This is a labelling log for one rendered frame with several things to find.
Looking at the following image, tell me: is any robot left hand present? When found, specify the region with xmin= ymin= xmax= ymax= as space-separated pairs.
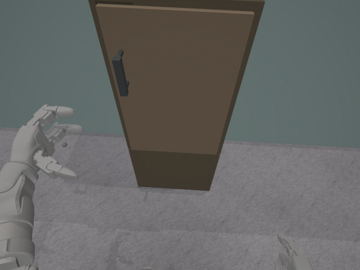
xmin=10 ymin=105 xmax=84 ymax=180

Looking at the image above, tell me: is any handle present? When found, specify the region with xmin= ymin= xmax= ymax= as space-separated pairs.
xmin=112 ymin=49 xmax=129 ymax=97

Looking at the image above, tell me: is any cupboard door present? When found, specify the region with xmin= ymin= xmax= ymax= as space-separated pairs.
xmin=96 ymin=3 xmax=255 ymax=155

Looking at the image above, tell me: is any robot right hand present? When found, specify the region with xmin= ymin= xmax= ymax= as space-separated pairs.
xmin=272 ymin=232 xmax=313 ymax=270

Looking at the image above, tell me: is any left robot forearm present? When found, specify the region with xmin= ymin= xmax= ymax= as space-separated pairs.
xmin=0 ymin=162 xmax=39 ymax=270

